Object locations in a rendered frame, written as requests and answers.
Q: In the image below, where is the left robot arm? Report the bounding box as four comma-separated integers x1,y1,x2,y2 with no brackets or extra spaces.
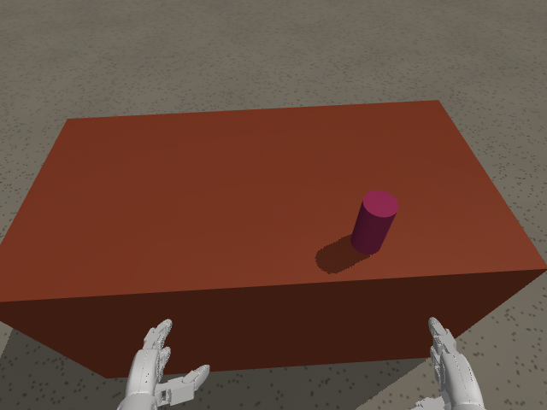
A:
116,393,158,410

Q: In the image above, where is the can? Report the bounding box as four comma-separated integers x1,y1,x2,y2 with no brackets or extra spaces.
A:
350,190,398,255

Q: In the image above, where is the right robot hand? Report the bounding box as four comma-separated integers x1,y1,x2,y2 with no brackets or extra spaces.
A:
410,317,485,410

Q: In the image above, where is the left robot hand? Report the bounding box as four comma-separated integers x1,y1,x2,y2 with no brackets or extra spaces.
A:
125,319,210,407

